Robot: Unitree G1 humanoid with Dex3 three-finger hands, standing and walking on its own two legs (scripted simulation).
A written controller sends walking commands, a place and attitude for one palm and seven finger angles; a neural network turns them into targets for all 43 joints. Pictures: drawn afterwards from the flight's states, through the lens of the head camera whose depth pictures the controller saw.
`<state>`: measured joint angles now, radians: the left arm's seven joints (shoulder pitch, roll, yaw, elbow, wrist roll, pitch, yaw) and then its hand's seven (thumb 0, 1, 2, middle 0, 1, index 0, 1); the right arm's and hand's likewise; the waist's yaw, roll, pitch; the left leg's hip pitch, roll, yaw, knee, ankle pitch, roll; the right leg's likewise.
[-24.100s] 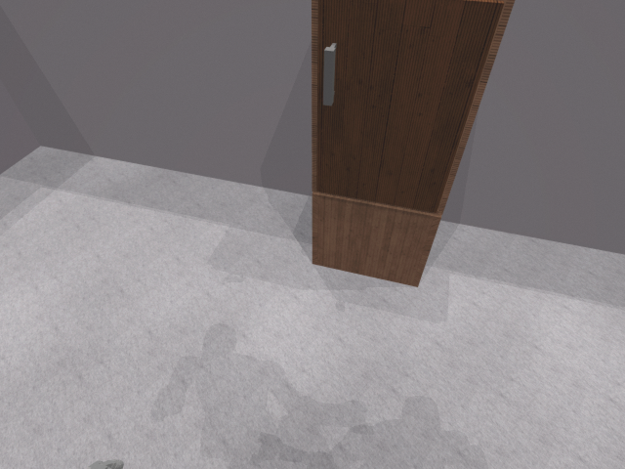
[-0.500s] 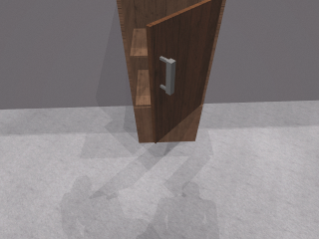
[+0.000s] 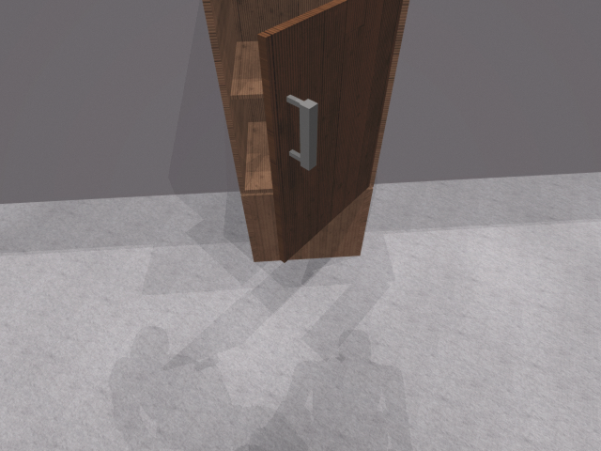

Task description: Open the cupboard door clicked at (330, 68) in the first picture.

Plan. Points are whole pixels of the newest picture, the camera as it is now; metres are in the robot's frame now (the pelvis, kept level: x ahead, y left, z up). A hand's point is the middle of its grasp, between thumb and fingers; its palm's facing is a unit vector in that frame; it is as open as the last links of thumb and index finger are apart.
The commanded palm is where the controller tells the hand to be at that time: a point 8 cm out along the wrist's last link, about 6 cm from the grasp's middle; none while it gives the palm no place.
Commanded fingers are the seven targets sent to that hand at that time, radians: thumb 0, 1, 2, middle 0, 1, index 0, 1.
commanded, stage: walk to a spot facing it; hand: left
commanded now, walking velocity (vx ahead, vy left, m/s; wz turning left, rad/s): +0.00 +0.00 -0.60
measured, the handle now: (300, 132) +0.64 +0.04 +0.06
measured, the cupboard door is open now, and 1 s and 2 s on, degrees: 44 44 44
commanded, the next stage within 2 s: none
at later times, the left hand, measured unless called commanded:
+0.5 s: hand out of the picture +0.12 +0.17 -0.16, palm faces -0.18 -0.93 -0.32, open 7.4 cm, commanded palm none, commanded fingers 0.00 0.90 0.90 -0.20 -0.30 -0.20 -0.30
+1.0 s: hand (236, 403) +0.22 +0.13 -0.17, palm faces -0.50 -0.83 -0.24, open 7.4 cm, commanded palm none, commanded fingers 0.00 0.90 0.90 -0.20 -0.30 -0.20 -0.30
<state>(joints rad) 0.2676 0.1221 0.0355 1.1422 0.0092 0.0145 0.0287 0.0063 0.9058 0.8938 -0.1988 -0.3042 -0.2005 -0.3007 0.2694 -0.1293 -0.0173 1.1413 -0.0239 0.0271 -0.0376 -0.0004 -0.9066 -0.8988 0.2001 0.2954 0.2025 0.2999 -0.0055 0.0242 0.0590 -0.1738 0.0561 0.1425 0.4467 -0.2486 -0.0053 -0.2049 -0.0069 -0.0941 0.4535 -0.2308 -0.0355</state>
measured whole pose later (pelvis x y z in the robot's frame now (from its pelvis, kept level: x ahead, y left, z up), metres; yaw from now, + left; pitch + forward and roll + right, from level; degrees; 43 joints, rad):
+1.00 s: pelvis +0.02 -0.01 -0.01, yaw -33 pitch +1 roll -1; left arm 0.13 0.27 0.08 0.89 0.01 0.06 -0.03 0.01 0.91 0.89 -0.20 -0.30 -0.20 -0.30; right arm 0.21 -0.21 -0.03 0.88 -0.04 0.02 -0.03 0.00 -0.90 -0.90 0.20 0.30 0.21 0.30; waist 0.01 0.01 0.14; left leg -0.20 0.13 0.11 0.53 -0.34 -0.05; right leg -0.44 -0.01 -0.05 0.85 -0.45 0.04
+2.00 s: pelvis +0.09 -0.23 +0.00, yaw -68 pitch +1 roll +0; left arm 0.20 0.19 0.06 0.98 0.02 -0.03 -0.01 0.00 0.93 0.89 -0.20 -0.30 -0.20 -0.30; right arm 0.19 -0.21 -0.05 0.94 -0.03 0.00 0.01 0.01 -0.91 -0.90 0.20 0.30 0.20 0.30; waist -0.03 0.00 0.08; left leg -0.56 0.14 0.06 0.95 -0.26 -0.07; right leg -0.19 0.05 -0.04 0.42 -0.25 -0.08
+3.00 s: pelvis +0.23 -0.70 -0.02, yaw -79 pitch -1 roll -2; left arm 0.37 0.17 0.05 1.13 0.01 -0.04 0.00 0.01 0.92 0.89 -0.20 -0.30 -0.20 -0.30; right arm 0.13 -0.18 -0.04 0.99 -0.04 -0.07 0.02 0.00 -0.92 -0.90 0.20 0.30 0.20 0.30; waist 0.01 -0.01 0.06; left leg -0.43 0.10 0.14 0.62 -0.11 0.04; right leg -0.11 -0.02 -0.11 0.74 -0.49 -0.01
